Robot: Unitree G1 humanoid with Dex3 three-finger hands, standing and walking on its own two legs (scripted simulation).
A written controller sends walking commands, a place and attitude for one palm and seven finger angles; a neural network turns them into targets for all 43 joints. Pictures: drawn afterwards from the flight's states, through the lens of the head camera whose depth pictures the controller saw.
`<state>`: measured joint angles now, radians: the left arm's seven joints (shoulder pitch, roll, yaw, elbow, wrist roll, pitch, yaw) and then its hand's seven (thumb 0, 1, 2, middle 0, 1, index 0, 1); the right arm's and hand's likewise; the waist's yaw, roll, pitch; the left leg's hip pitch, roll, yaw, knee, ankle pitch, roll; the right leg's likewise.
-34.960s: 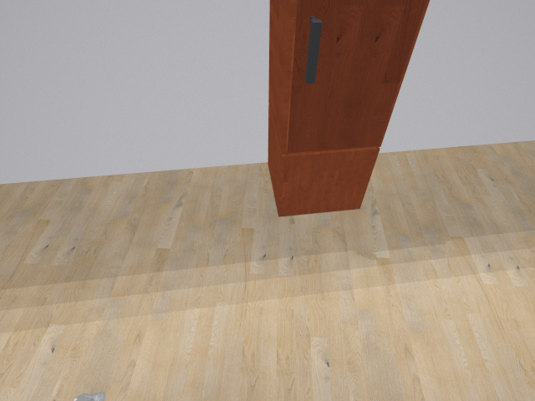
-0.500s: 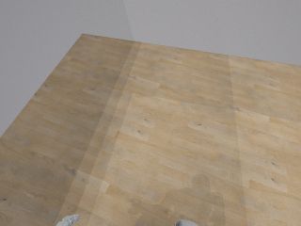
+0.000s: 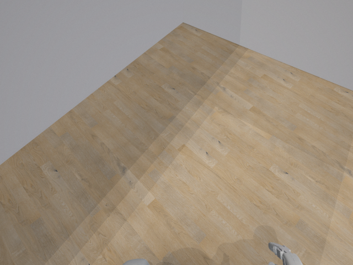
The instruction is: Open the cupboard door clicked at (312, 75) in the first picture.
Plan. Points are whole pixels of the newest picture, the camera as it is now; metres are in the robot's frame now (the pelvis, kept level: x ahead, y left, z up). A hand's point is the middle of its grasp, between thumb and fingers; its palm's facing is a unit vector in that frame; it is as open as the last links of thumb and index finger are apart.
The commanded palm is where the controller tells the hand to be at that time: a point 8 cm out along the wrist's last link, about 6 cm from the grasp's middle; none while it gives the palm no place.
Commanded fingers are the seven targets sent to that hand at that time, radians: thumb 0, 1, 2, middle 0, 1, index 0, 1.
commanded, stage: turn to face it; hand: left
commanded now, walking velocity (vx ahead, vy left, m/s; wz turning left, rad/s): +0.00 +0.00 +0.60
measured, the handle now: out of the picture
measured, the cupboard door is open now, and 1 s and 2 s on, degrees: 45 45 45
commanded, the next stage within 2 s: none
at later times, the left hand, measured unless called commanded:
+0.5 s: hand out of the picture +0.07 +0.16 -0.14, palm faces +0.26 -0.92 -0.28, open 7.4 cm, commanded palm none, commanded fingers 0.00 0.90 0.90 -0.20 -0.30 -0.20 -0.30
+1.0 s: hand out of the picture +0.02 +0.19 -0.15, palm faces +0.55 -0.79 -0.27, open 7.4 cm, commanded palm none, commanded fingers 0.00 0.90 0.90 -0.20 -0.30 -0.20 -0.30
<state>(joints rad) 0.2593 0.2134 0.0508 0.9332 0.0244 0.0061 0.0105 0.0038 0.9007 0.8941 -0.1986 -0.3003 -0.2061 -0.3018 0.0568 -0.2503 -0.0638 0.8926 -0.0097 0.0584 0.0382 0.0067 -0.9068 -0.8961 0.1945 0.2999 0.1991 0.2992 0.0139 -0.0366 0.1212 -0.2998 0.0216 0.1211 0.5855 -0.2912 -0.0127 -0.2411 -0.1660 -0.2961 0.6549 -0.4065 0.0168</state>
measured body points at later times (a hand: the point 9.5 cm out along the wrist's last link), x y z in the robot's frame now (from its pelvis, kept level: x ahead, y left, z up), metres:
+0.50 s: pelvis +0.03 -0.05 +0.01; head +0.09 -0.06 +0.45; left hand +0.06 +0.21 -0.12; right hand +0.17 -0.29 -0.15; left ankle -0.04 +0.07 -0.64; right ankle +0.05 -0.16 -0.73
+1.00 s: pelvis +0.05 -0.04 +0.01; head +0.09 -0.01 +0.46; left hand -0.01 +0.24 -0.13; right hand +0.26 -0.21 -0.13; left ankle +0.00 +0.06 -0.73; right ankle +0.13 -0.17 -0.69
